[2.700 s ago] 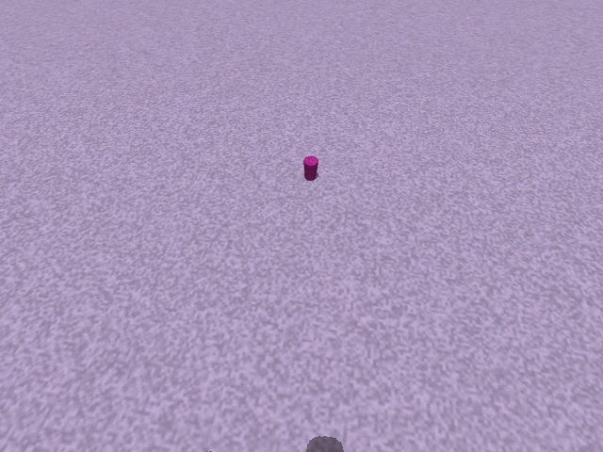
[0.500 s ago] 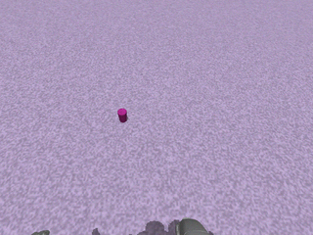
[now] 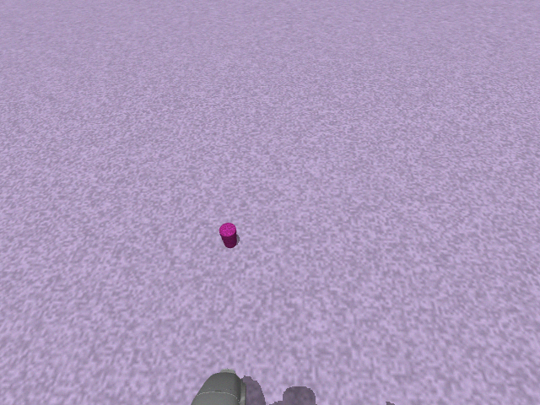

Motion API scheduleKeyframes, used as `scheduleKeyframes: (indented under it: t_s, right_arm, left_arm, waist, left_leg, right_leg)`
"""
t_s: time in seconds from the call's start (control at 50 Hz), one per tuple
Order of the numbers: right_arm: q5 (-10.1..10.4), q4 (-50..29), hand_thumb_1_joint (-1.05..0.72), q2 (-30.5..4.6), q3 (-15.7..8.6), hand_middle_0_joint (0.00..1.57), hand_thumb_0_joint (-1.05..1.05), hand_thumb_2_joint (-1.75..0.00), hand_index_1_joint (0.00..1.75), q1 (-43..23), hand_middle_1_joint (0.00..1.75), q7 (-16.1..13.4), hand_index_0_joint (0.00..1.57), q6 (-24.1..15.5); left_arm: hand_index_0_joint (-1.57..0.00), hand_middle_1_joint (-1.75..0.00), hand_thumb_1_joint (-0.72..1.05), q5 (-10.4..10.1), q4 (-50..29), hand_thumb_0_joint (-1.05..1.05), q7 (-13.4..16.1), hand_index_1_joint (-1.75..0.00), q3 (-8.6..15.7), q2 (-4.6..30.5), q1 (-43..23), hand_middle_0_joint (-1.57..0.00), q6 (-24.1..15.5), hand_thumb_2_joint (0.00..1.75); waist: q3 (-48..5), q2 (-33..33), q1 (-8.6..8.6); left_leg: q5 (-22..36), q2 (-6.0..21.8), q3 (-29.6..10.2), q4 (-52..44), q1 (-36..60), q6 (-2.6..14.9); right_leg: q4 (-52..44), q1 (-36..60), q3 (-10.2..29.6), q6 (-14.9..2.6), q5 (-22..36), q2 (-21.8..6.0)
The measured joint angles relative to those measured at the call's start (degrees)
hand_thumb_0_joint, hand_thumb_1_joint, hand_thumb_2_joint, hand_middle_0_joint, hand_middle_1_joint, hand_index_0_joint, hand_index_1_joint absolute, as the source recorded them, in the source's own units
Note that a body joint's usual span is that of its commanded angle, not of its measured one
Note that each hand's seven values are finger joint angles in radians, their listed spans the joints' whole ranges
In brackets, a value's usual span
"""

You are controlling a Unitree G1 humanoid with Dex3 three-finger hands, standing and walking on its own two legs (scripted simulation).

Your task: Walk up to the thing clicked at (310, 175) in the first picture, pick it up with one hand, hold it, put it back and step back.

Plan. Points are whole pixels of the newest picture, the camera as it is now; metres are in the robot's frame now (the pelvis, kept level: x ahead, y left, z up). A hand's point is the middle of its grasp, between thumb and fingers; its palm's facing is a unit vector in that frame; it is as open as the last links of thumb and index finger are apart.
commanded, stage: walk up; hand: left
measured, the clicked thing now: (229, 236) +0.84 +0.28 -0.72
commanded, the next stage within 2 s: none
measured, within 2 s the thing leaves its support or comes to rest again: neither
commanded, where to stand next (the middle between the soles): +0.46 +0.05 m, yaw -1 degrees
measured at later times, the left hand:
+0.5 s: hand (137, 308) +0.29 +0.30 -0.14, palm faces -0.11 -0.93 -0.36, open 7.4 cm
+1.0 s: hand (134, 284) +0.34 +0.33 -0.15, palm faces -0.01 -0.93 -0.38, open 7.4 cm
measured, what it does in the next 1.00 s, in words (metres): walks ahead: left foot, then right foot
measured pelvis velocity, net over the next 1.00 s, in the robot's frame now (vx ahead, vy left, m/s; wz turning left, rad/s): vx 0.32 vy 0.05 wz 0.00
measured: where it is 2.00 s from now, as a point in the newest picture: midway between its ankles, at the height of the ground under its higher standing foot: (275, 346)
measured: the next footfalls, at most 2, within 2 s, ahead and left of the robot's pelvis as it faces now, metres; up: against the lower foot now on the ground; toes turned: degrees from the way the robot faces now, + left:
left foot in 0.10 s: +0.17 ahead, +0.17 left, +0.00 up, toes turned +5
right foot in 0.54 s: +0.34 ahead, -0.09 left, +0.00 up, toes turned -5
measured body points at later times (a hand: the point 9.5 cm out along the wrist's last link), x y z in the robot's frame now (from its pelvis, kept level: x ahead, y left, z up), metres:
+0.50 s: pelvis +0.18 +0.04 +0.00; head +0.21 +0.03 +0.44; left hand +0.29 +0.35 -0.11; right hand +0.19 -0.28 -0.12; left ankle +0.13 +0.16 -0.74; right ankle +0.30 -0.10 -0.72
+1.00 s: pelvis +0.32 +0.05 -0.01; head +0.33 +0.06 +0.44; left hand +0.34 +0.38 -0.13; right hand +0.39 -0.28 -0.11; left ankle +0.41 +0.18 -0.74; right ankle +0.30 -0.09 -0.74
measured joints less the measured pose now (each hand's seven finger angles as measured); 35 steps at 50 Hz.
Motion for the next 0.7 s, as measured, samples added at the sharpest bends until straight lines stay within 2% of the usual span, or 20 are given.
scheduleKeyframes:
  t_s: [0.1,0.12,0.14,0.16,0.2,0.26,0.32,0.4,0.5,0.54,0.56,0.58,0.64,0.7]
  right_arm:
    - [-0.48,0.81,-0.91,-0.34,-0.69,0.20,0.01,-0.90,0.30,0.66,0.30,0.44,0.20,-0.71]
    - [-0.54,0.96,-0.91,-0.03,-0.89,0.20,0.01,-0.90,0.30,0.57,0.30,0.16,0.20,-1.15]
    - [-0.70,0.81,-0.91,0.26,-0.92,0.20,0.01,-0.90,0.30,0.38,0.30,-0.19,0.20,-1.70]
    - [-0.81,0.41,-0.91,0.38,-0.84,0.20,0.01,-0.90,0.30,0.35,0.30,-0.61,0.20,-2.29]
    - [-0.10,-0.26,-0.91,0.85,-0.54,0.20,0.01,-0.90,0.30,0.88,0.30,-1.15,0.20,-3.04]
    - [0.47,-0.32,-0.91,2.43,0.57,0.20,0.01,-0.90,0.30,2.45,0.30,-1.88,0.20,-3.37]
    - [0.65,-0.15,-0.90,3.21,1.46,0.21,0.01,-0.90,0.30,4.14,0.30,-2.20,0.20,-3.55]
    - [0.47,-0.28,-0.90,3.01,1.60,0.21,0.01,-0.90,0.30,5.69,0.30,-2.48,0.20,-3.16]
    - [0.51,-0.84,-0.90,1.71,1.30,0.21,0.01,-0.90,0.30,6.66,0.30,-2.51,0.20,-2.42]
    - [0.61,-1.01,-0.90,1.24,1.23,0.21,0.01,-0.90,0.30,7.15,0.30,-2.58,0.20,-1.86]
    - [0.65,-0.85,-0.90,0.76,1.15,0.21,0.01,-0.90,0.30,6.94,0.30,-2.69,0.20,-1.56]
    - [0.65,-0.59,-0.90,0.59,1.08,0.21,0.01,-0.90,0.30,6.47,0.30,-2.86,0.20,-1.17]
    - [0.40,0.27,-0.91,1.12,1.70,0.20,0.01,-0.90,0.30,5.06,0.30,-3.10,0.20,-0.19]
    - [0.78,0.78,-0.91,0.59,1.82,0.20,0.01,-0.90,0.30,3.54,0.30,-2.86,0.20,-0.05]
  left_arm:
    - [-0.21,-0.30,0.90,0.15,0.43,0.00,-0.08,-0.30,0.46,2.03,0.89,-0.21,0.54,0.90]
    - [-0.21,-0.30,0.90,0.32,0.75,0.00,0.04,-0.30,0.59,2.56,0.76,-0.21,0.85,0.90]
    - [-0.21,-0.30,0.90,0.35,1.17,0.00,0.28,-0.30,0.76,2.82,0.53,-0.21,1.21,0.90]
    - [-0.21,-0.30,0.90,0.14,1.66,0.00,0.57,-0.30,0.77,2.60,0.21,-0.21,1.66,0.90]
    - [-0.21,-0.30,0.90,0.01,2.51,0.01,1.02,-0.30,0.13,2.13,-0.93,-0.21,2.40,0.90]
    - [-0.21,-0.30,0.90,-0.71,2.35,0.01,0.97,-0.30,-0.34,2.56,-3.23,-0.21,2.14,0.90]
    - [-0.21,-0.30,0.90,-1.31,1.10,0.00,0.49,-0.30,-0.16,2.62,-5.04,-0.20,1.76,0.90]
    - [-0.21,-0.30,0.90,-1.07,0.20,0.00,-0.40,-0.30,-0.17,1.72,-6.74,-0.20,2.32,0.90]
    - [-0.21,-0.30,0.90,-0.57,-0.11,0.00,-1.22,-0.30,-0.11,0.21,-8.44,-0.20,2.39,0.90]
    - [-0.21,-0.30,0.90,-0.48,-0.28,0.00,-1.24,-0.30,0.01,0.00,-8.45,-0.21,1.82,0.90]
    - [-0.21,-0.30,0.90,-0.37,-0.11,0.00,-0.99,-0.30,0.24,-0.60,-8.78,-0.21,1.41,0.90]
    - [-0.21,-0.30,0.90,-0.17,-0.27,0.00,-0.73,-0.30,0.38,-1.08,-9.03,-0.21,0.98,0.90]
    - [-0.21,-0.30,0.90,-0.43,-1.22,0.00,-0.15,-0.30,0.00,-1.60,-8.75,-0.21,0.20,0.90]
    - [-0.21,-0.30,0.90,-0.91,-1.46,0.00,0.35,-0.30,-0.53,-2.46,-7.03,-0.21,0.01,0.90]
  waist:
    - [-1.63,-1.86,0.05]
    - [-1.60,-3.45,-0.27]
    - [-1.29,-5.11,-0.36]
    - [-1.11,-5.59,-0.73]
    - [-0.87,-5.05,-2.20]
    - [-0.02,-6.12,-3.33]
    - [0.99,-6.96,-3.73]
    - [1.79,-6.50,-4.17]
    - [2.15,-4.42,-5.19]
    - [1.55,-3.58,-5.33]
    - [1.81,-1.90,-5.17]
    - [2.22,-0.43,-5.15]
    - [2.46,-0.47,-3.81]
    - [2.03,0.15,-2.49]
  left_leg:
    - [2.68,-0.34,1.63,-9.69,5.67,0.67]
    - [3.00,-1.56,2.45,-9.04,6.26,0.25]
    - [1.55,-2.67,3.82,-7.62,6.79,0.19]
    - [-0.09,-2.95,4.57,-6.35,7.21,0.27]
    - [-1.91,-2.59,4.29,-6.02,8.65,0.60]
    - [-1.31,-3.08,4.31,-10.64,12.94,0.71]
    - [-0.91,-3.81,4.70,-14.66,16.81,0.97]
    - [-1.96,-4.41,5.62,-17.34,20.63,1.03]
    - [-5.91,-4.38,6.20,-15.72,22.83,-0.08]
    - [-9.21,-3.96,6.07,-12.26,22.63,-0.73]
    - [-11.33,-2.56,5.60,-8.96,22.00,-0.25]
    - [-12.02,-1.49,4.35,-4.01,20.42,1.04]
    - [-13.08,-3.83,1.73,11.71,13.63,2.14]
    - [-9.24,-4.26,0.50,16.76,7.60,2.12]
  right_leg:
    - [5.05,1.00,-0.30,1.78,-6.68,-1.42]
    - [7.86,0.59,0.27,1.36,-8.96,-2.93]
    - [12.51,-0.84,1.66,0.21,-9.82,-4.40]
    - [18.55,-3.13,3.78,-0.37,-10.13,-3.99]
    - [29.48,-7.91,5.53,-1.20,-10.99,-1.22]
    - [34.79,-13.85,6.50,-1.51,-7.49,0.04]
    - [31.40,-17.67,6.19,-0.83,-3.70,-1.19]
    - [22.28,-19.54,4.81,0.23,-0.36,-3.01]
    - [9.80,-16.36,2.78,-0.33,4.62,-2.81]
    - [5.57,-12.89,2.23,-0.65,6.37,-1.74]
    - [5.80,-12.14,1.61,-0.59,6.76,-0.46]
    - [7.25,-11.90,0.71,-0.68,5.43,0.50]
    - [8.89,-10.37,0.72,-1.22,2.44,0.11]
    - [4.61,-6.61,1.01,-0.83,3.22,0.09]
